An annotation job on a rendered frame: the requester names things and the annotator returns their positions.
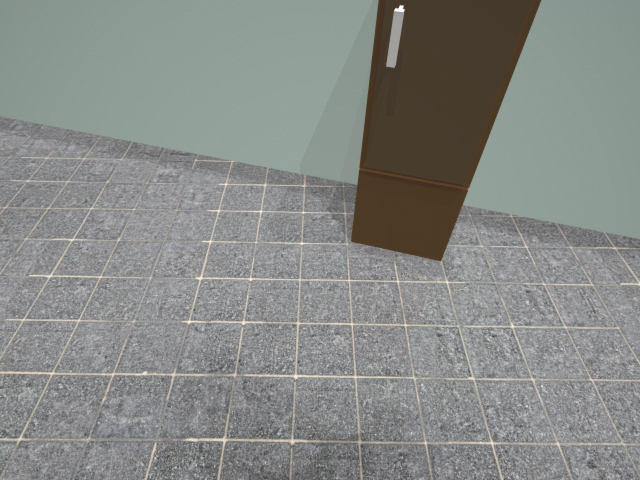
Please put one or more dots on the handle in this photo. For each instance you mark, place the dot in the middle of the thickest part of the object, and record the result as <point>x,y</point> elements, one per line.
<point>395,36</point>

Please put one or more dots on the cupboard door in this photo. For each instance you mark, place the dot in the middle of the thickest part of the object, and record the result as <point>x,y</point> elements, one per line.
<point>430,112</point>

